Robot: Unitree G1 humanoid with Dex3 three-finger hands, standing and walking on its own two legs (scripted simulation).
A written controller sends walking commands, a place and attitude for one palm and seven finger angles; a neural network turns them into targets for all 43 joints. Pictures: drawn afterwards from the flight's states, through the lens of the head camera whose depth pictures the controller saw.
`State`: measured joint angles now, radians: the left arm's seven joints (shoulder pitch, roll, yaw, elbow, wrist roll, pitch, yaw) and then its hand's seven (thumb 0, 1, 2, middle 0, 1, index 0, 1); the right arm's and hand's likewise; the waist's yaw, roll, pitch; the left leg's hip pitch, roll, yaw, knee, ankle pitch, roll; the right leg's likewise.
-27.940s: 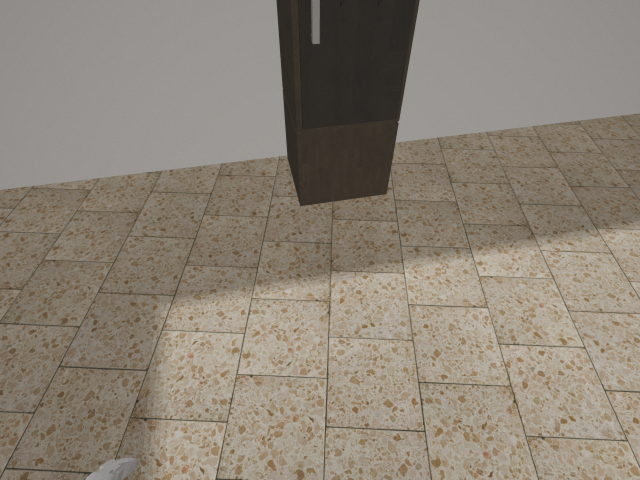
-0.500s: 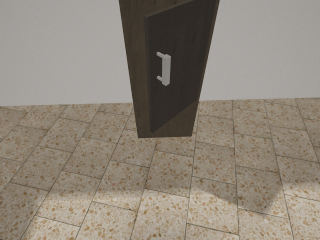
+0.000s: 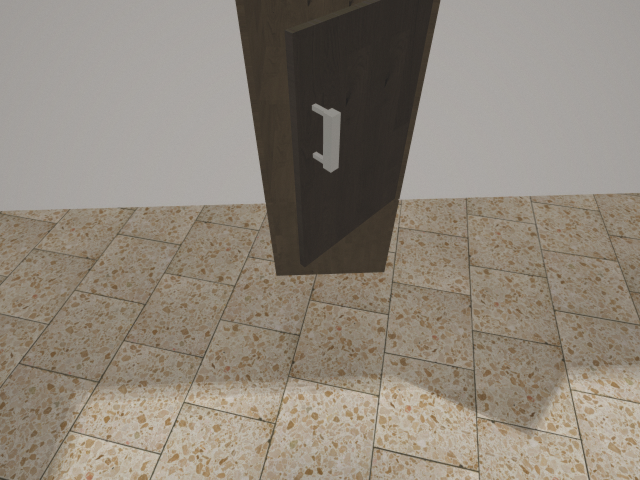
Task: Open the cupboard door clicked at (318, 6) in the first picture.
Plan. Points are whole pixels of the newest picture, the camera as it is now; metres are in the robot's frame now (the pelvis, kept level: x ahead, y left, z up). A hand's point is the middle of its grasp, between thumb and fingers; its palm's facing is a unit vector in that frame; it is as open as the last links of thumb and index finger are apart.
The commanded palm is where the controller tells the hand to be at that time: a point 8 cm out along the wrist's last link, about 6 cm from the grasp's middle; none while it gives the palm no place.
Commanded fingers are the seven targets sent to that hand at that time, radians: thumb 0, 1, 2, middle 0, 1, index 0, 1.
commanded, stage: look to check the result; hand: left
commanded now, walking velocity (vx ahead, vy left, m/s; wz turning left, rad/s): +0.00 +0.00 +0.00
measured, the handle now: (324, 137) +0.69 +0.03 +0.04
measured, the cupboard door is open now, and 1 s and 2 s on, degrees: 42 42 42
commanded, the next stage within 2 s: walk to a spot facing it in 0.08 s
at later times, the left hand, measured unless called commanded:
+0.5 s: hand out of the picture +0.03 +0.17 -0.18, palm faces -0.05 -0.97 -0.22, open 7.4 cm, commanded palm none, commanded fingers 0.00 0.90 0.90 -0.20 -0.30 -0.20 -0.30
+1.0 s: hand out of the picture +0.10 +0.14 -0.16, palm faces -0.29 -0.92 -0.26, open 7.4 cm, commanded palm none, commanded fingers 0.00 0.90 0.90 -0.20 -0.30 -0.20 -0.30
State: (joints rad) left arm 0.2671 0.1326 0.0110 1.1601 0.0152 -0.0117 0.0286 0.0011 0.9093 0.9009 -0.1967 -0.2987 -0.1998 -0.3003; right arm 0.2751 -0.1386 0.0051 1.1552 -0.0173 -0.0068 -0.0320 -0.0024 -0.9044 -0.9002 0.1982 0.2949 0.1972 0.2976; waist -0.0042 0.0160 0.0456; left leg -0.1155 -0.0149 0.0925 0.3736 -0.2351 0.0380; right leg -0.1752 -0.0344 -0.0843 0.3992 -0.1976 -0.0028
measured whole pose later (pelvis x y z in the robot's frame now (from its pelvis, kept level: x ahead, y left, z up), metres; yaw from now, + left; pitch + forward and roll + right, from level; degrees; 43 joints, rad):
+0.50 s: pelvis +0.00 -0.01 -0.01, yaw -6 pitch -1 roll +1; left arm 0.24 0.17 0.06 1.08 0.03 0.05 0.00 0.00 0.91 0.90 -0.20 -0.30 -0.20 -0.30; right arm 0.23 -0.16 -0.04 1.07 -0.02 0.03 -0.04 0.00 -0.90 -0.90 0.20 0.30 0.20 0.30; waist 0.01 0.00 0.09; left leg -0.18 0.03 0.19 0.50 -0.32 0.02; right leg -0.31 0.00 0.00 0.59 -0.27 -0.02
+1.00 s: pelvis +0.00 -0.04 +0.00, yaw -22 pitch +1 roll +2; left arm 0.25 0.18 0.07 0.95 0.03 0.02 0.01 0.00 0.91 0.90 -0.20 -0.30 -0.20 -0.30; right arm 0.02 -0.23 -0.07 0.90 -0.01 0.06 -0.03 0.00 -0.91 -0.90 0.20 0.29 0.20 0.30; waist 0.05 0.00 0.12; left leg -0.47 0.04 -0.05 1.01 -0.39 -0.07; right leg -0.27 0.09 0.15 0.45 -0.19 -0.06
